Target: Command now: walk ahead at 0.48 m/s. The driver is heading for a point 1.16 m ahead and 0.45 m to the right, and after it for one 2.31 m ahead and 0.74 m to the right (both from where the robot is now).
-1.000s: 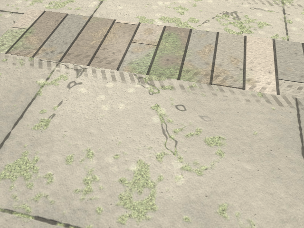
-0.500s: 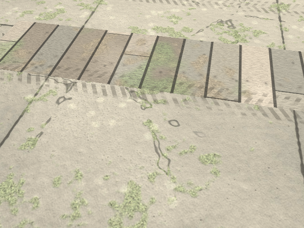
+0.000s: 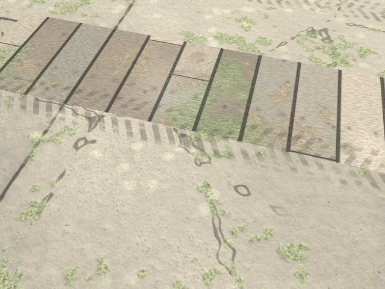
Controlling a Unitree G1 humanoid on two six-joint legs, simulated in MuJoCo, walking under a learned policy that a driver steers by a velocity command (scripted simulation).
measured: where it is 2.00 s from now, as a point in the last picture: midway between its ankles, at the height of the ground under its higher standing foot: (303, 159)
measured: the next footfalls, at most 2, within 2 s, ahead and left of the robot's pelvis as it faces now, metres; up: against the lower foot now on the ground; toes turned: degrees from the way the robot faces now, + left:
right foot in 0.52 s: +0.45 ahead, -0.17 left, +0.00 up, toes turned -12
left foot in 1.00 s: +0.78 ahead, -0.06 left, +0.00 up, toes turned -29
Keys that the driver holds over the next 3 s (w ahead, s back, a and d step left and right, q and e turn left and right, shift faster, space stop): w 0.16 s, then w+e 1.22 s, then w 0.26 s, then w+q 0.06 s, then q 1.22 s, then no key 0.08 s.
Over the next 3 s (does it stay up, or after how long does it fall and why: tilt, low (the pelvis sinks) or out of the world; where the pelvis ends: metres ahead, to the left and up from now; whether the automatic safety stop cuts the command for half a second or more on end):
stays up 1.03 -0.47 0.02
